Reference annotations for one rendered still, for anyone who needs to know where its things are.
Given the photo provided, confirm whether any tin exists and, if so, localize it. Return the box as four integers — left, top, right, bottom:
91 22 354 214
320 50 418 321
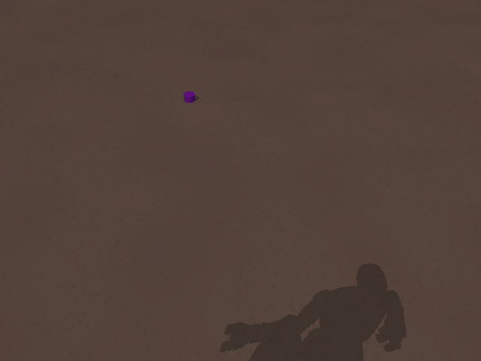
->
183 91 195 103

